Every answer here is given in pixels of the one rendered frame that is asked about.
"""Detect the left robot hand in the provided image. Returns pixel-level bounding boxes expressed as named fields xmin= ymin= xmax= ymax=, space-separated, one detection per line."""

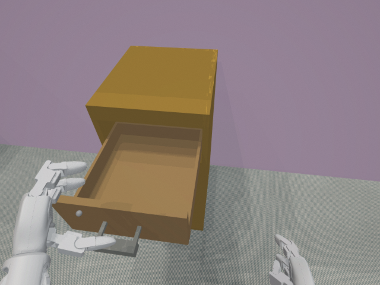
xmin=12 ymin=160 xmax=116 ymax=258

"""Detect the right robot hand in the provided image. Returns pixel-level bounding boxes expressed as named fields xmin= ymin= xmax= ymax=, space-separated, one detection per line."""
xmin=269 ymin=234 xmax=315 ymax=285

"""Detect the drawer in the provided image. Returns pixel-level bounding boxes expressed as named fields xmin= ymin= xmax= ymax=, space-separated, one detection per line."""
xmin=52 ymin=122 xmax=202 ymax=245

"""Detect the left robot forearm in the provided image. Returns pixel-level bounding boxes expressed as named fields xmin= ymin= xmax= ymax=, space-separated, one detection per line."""
xmin=0 ymin=252 xmax=51 ymax=285

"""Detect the cabinet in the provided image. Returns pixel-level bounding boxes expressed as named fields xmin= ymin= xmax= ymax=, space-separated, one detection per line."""
xmin=85 ymin=46 xmax=218 ymax=231

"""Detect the handle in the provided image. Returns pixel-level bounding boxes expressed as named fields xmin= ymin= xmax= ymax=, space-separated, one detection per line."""
xmin=94 ymin=221 xmax=142 ymax=257

